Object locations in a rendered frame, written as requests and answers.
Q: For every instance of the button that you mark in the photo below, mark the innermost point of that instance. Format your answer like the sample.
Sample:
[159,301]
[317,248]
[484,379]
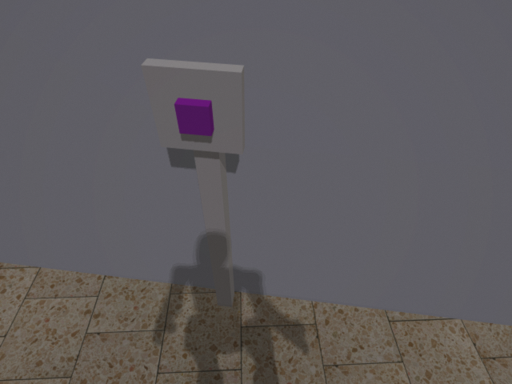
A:
[194,116]

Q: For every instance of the panel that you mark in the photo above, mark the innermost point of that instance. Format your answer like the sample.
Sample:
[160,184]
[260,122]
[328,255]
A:
[223,84]

